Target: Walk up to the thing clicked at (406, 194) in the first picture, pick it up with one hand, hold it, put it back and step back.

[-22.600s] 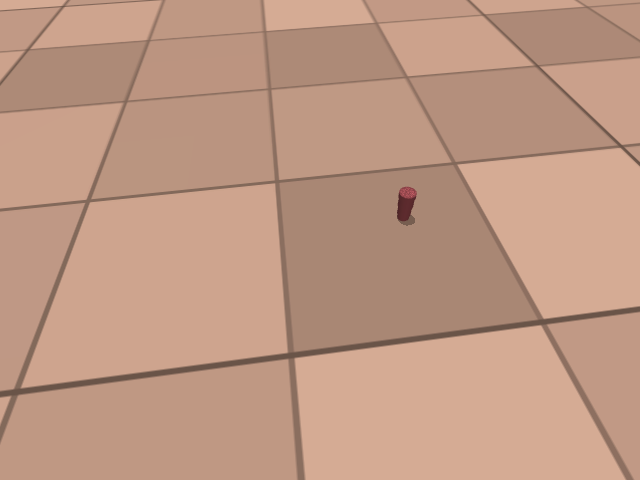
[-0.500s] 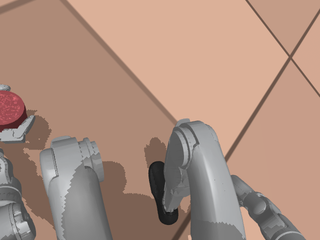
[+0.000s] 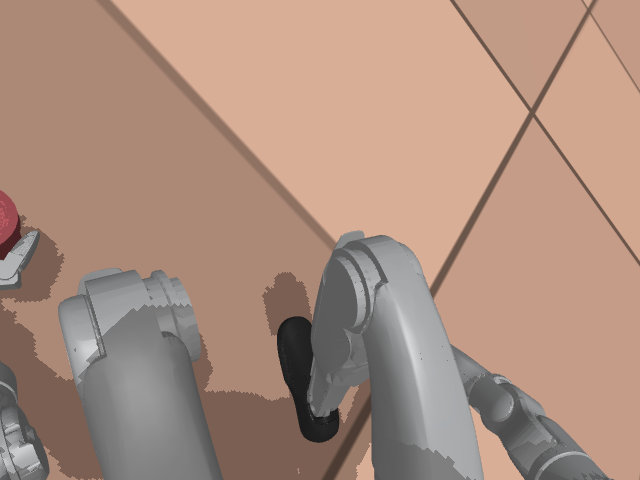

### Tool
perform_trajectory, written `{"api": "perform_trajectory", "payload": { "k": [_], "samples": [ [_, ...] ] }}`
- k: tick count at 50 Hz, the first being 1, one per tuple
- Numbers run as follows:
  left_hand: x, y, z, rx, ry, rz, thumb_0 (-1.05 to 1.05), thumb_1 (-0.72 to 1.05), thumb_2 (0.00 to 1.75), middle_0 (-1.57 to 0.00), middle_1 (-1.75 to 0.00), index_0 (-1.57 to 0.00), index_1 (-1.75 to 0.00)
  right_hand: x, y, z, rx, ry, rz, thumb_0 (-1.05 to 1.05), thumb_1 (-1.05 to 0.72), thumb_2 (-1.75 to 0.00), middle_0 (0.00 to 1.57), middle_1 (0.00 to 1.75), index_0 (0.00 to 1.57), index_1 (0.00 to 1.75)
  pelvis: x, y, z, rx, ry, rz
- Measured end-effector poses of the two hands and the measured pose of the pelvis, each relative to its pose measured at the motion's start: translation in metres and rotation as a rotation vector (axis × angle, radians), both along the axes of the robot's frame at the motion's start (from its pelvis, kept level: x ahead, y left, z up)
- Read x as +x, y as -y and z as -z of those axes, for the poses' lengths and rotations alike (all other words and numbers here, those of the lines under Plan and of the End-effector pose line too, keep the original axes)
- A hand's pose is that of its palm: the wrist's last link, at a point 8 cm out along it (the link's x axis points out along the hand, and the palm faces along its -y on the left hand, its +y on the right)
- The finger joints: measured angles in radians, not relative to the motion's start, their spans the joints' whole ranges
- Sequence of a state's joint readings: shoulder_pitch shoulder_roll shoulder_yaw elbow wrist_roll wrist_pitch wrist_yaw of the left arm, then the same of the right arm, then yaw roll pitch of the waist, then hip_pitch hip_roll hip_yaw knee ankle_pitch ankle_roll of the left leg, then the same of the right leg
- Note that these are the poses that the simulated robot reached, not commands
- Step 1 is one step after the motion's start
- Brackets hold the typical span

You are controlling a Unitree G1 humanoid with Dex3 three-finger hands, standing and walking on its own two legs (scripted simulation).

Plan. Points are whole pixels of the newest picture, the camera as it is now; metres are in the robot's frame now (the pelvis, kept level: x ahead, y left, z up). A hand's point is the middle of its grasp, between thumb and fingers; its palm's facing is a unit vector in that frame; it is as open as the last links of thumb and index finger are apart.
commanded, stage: lower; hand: left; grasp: from the side
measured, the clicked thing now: out of the picture +0.39 +0.29 -0.19
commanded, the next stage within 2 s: loosen in 0.34 s
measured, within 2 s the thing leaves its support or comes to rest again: rests again in 0.22 s
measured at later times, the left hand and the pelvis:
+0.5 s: hand out of the picture +0.39 +0.29 -0.18, palm faces +0.41 -0.91 -0.01, open 9.7 cm; pelvis +0.00 +0.00 +0.00, yaw -1 degrees
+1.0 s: hand out of the picture +0.39 +0.29 -0.17, palm faces +0.41 -0.91 +0.02, open 15.6 cm; pelvis -0.01 +0.01 +0.00, yaw -2 degrees
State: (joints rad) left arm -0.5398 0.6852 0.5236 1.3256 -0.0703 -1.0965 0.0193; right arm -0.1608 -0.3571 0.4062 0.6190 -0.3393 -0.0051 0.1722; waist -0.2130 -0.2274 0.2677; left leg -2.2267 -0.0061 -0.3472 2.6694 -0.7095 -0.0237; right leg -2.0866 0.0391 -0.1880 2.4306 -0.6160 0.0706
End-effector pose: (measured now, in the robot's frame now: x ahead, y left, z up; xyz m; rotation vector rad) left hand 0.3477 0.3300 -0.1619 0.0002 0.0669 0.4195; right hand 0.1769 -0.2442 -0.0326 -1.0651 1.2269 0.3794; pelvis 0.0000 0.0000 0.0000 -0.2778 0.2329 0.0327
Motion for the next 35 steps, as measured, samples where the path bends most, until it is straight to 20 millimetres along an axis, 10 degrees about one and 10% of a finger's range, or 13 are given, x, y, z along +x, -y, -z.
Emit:
{"api": "perform_trajectory", "payload": {
  "k": [26, 35],
  "samples": [
    [-0.003, 0.004, 0.012, -0.001, 0.021, -0.008, 0.02, -0.34, 1.11, -0.80, -1.03, -0.74, -1.02, -0.002, -0.004, -0.005, -0.034, -0.020, -0.050, 0.00, -0.91, -0.90, 0.21, 0.30, 0.20, 0.30, -0.002, -0.002, 0.002, -0.020, 0.034, 0.018],
    [-0.004, 0.003, 0.011, -0.007, 0.043, -0.007, 0.01, -0.27, 0.82, -0.81, -0.85, -0.76, -0.84, -0.003, -0.008, -0.009, -0.038, -0.006, -0.063, 0.00, -0.91, -0.90, 0.21, 0.30, 0.20, 0.30, -0.005, -0.004, 0.003, -0.025, 0.050, 0.022]
  ]
}}
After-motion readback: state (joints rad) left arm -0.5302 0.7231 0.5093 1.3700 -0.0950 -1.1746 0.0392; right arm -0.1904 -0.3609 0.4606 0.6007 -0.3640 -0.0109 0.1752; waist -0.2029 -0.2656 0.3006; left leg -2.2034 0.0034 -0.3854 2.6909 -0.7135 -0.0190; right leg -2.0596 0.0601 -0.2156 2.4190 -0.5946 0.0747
